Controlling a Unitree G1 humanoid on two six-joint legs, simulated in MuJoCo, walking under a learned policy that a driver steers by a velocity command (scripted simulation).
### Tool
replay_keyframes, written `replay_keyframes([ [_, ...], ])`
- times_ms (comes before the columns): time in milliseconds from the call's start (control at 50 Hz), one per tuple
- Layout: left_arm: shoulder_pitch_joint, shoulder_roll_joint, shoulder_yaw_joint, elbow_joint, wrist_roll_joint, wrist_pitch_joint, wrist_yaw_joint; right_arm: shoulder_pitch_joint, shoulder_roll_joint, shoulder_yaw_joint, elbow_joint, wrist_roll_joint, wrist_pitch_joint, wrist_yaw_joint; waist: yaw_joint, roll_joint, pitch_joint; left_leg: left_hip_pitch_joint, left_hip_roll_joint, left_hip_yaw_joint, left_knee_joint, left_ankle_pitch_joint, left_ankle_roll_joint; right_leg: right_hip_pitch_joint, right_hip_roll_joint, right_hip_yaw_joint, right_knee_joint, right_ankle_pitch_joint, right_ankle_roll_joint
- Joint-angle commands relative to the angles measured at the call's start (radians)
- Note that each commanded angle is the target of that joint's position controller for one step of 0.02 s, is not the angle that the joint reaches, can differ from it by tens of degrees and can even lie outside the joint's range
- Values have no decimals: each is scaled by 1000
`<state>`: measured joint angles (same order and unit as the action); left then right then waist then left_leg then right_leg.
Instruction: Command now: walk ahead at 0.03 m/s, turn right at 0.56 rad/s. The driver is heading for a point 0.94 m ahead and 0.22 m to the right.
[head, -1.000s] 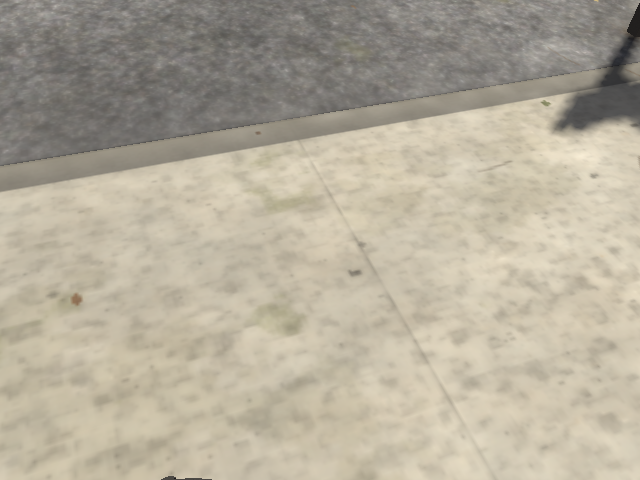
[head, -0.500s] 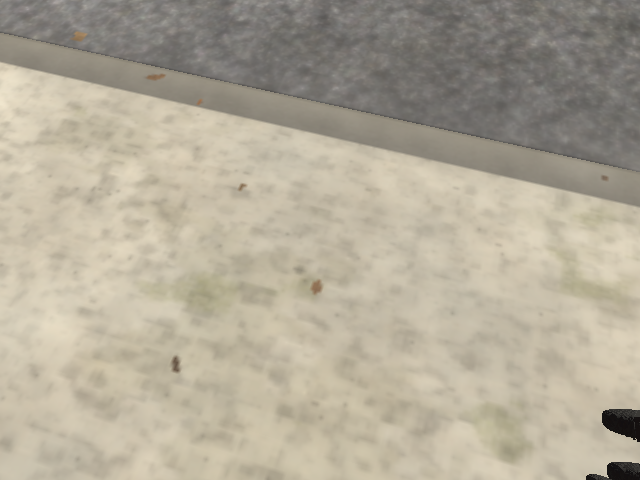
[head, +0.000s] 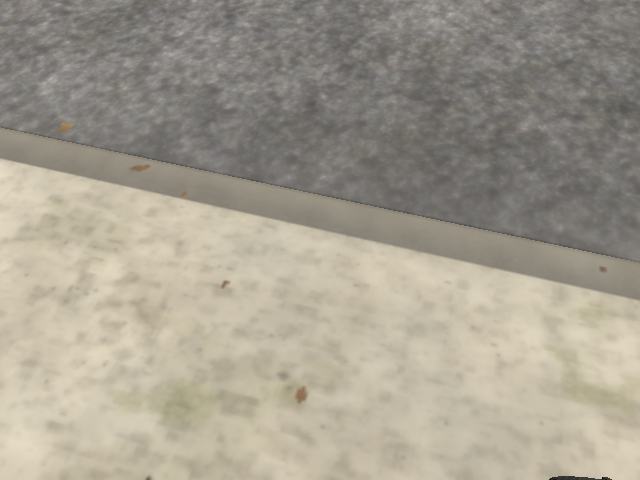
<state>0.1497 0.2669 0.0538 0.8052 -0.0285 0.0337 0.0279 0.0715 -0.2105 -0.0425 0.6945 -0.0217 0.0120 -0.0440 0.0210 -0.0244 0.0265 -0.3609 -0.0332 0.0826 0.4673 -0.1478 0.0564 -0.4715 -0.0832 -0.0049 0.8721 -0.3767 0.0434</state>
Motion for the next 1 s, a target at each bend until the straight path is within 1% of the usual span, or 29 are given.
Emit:
replay_keyframes([
  [20, -19, 98, 34, -83, -1, -10, -14, 0, -164, -56, -47, 14, 1, -20, -18, 152, -137, 178, 329, -196, -118, 141, 167, 37, 8, -41, -78, -16, -34],
  [60, 74, 96, 44, -51, 4, -9, -29, -31, -164, -63, -44, 39, 7, -21, 31, 138, -140, 155, 285, -110, -20, 138, 97, 162, 58, -88, -308, 130, -80],
  [80, 108, 130, 58, -43, 15, -9, -30, 5, -144, -65, -29, 47, 10, -19, 29, 51, -99, 74, 222, -38, 116, 20, 18, 223, 26, 16, -444, 267, -127],
  [100, 163, 246, 87, -44, 16, -12, -16, 9, -98, -62, -58, 21, 11, -10, -9, -228, -80, -228, 77, 62, 410, -351, -83, 361, -204, 402, -502, 386, -253],
  [120, 223, 281, 94, -58, 16, -37, -28, -131, -110, -60, -122, 9, -15, 3, 63, -234, -104, -471, -38, -97, 540, -485, -87, 468, -263, 656, -604, 69, -392],
  [140, 227, 256, 93, -60, 30, -64, -35, -203, -140, -68, -134, 38, -41, 21, 85, -146, -80, -578, 4, -184, 577, -392, -53, 493, -263, 718, -691, -334, -378],
  [160, 186, 240, 89, -66, 19, -82, -31, -213, -172, -81, -124, 58, -61, 28, 60, -112, -32, -608, 33, -205, 553, -282, -31, 488, -243, 690, -710, -430, -328],
  [200, 153, 190, 72, -75, -9, -89, -11, -194, -163, -83, -89, 38, -87, 28, 34, -88, -26, -531, 52, -205, 453, -122, -43, 453, -186, 573, -709, -310, -269],
  [300, 242, 166, 62, -77, -4, -98, 6, -200, -122, -78, -76, 36, -129, 47, 35, -108, -52, -359, -1, -173, 256, 79, -87, 418, -87, 444, -685, -71, -249],
  [320, 291, 223, 84, -57, 53, -77, -25, -121, -91, -45, -34, -55, -68, 76, 59, -153, -39, -347, -2, -106, 334, 44, -110, 395, -23, 430, -689, -61, -235],
  [380, 339, 147, 67, -60, 45, -67, -53, -164, -113, -38, -57, -32, -36, 89, 88, -169, 18, -341, 25, -81, 274, 14, -139, 375, -17, 426, -702, -53, -249],
  [480, 390, 182, 73, -44, 43, -85, -33, -282, -146, -29, -108, -21, -69, 100, 142, -150, 61, -310, 36, -48, 101, -39, -99, 473, -87, 468, -689, 51, -271],
  [520, 347, 189, 72, -42, 38, -93, -27, -200, -152, -29, -105, -15, -78, 94, 82, -162, 52, -158, 26, -38, 43, -82, -54, 438, -111, 453, -650, 277, -256],
  [540, 307, 199, 72, -45, 36, -99, -26, -88, -164, -36, -78, -11, -82, 81, 14, -151, 10, 19, -7, -24, 12, -97, -28, 388, -98, 411, -562, 552, -235],
  [560, 275, 191, 70, -45, 32, -105, -28, 119, -202, -52, -17, -14, -89, 62, -85, -77, -98, 300, -4, -46, 8, -75, 7, 298, -38, 326, -338, 749, -206],
  [580, 233, 157, 58, -71, 34, -114, -33, 361, -284, -75, 19, -25, -94, 37, -209, 44, -253, 601, 167, -228, 1, -310, 56, 104, 32, 244, -8, 633, -183],
  [600, 272, 45, 32, -119, 8, -128, -38, 450, -389, -95, 44, -47, -93, 36, -175, 362, -340, 791, 403, -784, -191, -803, 138, -221, 207, 151, 313, -30, -145],
  [620, 214, 84, 28, -103, 30, -126, -32, 347, -300, -77, 38, -37, -91, 44, -140, 237, -191, 658, 417, -929, -248, -802, 142, -349, 170, 193, 436, -35, -171],
  [640, 157, 105, 33, -102, 44, -124, -41, 291, -230, -61, 36, -29, -89, 46, -114, 110, -82, 555, 384, -752, -215, -675, 138, -367, 114, 179, 449, 48, -177],
  [660, 131, 103, 27, -99, 56, -125, -54, 285, -192, -51, 48, -27, -94, 50, -98, 43, -42, 468, 337, -628, -233, -555, 140, -340, 78, 161, 412, 94, -174],
  [700, 98, 79, 16, -109, 74, -111, -74, 289, -133, -26, 76, -27, -106, 48, -55, 96, 27, 362, 253, -484, -286, -412, 123, -328, 44, 143, 353, 118, -151],
  [720, 83, 68, 10, -118, 75, -103, -81, 306, -123, -22, 93, -20, -114, 50, -43, 127, 40, 350, 239, -448, -307, -351, 123, -338, 35, 129, 334, 118, -140],
  [800, -118, 55, -14, -210, 84, -94, -93, 367, -132, -15, 138, 13, -139, 57, -36, 105, 124, 301, 191, -263, -401, 45, 130, -418, 4, 12, 163, 212, -106],
  [840, -183, 30, -35, -236, 72, -99, -104, 356, -133, -12, 143, 22, -147, 59, -33, 83, 117, 211, 142, -155, -441, 241, 108, -246, 14, -52, -47, 346, -108],
  [880, -248, 10, -50, -258, 62, -104, -109, 404, -161, -14, 174, 32, -152, 57, -45, 79, 140, 167, 179, -140, -512, 459, 109, -65, 41, -102, -173, 434, -134],
  [920, -222, 46, -38, -246, 63, -103, -91, 417, -219, -20, 187, 27, -150, 55, -14, 87, 78, 285, 195, -129, -417, 832, 110, 46, 104, -115, -229, 419, -149],
  [960, -5, 125, -7, -189, 71, -99, -56, 418, -296, -35, 200, 10, -134, 41, 104, 138, -93, 348, 222, -140, -92, 1119, 86, 312, 167, -76, -231, 264, -165],
  [980, 204, 161, 13, -127, 71, -96, -36, 381, -313, -39, 199, 9, -121, 35, 219, 122, -188, 259, 198, -133, 181, 1016, 71, 546, 142, -51, -280, 240, -169],
  [1000, 359, 248, 42, -90, 92, -96, -13, 383, -233, -23, 176, -1, -119, 36, 252, 51, -294, 64, 133, -116, 521, 660, 67, 776, -43, 127, -267, -21, -175],
])
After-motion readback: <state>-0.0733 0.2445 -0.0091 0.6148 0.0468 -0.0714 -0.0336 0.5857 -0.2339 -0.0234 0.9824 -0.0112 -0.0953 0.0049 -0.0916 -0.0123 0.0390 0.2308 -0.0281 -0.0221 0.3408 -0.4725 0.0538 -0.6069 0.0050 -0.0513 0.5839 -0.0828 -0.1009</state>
